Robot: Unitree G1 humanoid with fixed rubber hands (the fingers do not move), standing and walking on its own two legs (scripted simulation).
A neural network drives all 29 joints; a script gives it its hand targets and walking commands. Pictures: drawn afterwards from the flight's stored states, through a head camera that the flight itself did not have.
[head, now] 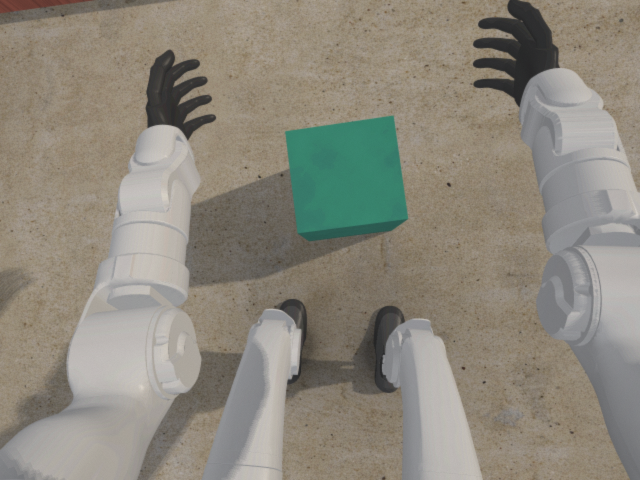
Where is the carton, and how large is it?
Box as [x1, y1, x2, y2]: [285, 115, 407, 240]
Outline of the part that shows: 393,115 285,131 297,232 308,240 315,240 391,230 407,218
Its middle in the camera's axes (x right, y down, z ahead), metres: +0.06 -0.12 +0.86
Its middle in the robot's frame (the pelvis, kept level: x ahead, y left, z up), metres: +0.51 +0.02 -0.52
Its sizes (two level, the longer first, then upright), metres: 0.210 0.200 0.250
